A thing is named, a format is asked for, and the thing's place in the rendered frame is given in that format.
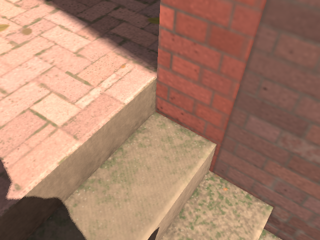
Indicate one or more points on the stairs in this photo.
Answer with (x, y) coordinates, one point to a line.
(141, 176)

